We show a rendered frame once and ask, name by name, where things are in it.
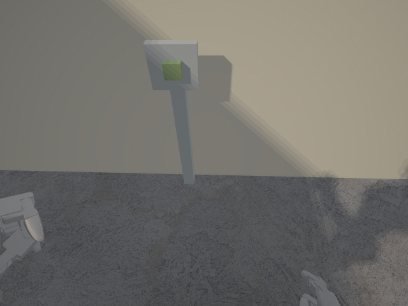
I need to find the robot right hand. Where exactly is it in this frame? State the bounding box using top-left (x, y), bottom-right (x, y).
top-left (300, 270), bottom-right (340, 306)

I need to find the robot left hand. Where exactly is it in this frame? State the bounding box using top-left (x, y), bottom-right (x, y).
top-left (0, 192), bottom-right (44, 276)

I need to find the panel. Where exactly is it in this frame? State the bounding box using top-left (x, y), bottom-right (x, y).
top-left (143, 40), bottom-right (200, 184)

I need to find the button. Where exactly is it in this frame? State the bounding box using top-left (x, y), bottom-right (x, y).
top-left (162, 61), bottom-right (183, 80)

